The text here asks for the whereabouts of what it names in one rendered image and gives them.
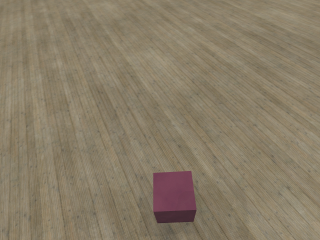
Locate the carton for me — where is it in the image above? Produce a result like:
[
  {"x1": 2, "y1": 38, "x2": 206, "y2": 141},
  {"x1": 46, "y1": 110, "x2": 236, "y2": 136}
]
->
[{"x1": 153, "y1": 171, "x2": 197, "y2": 223}]

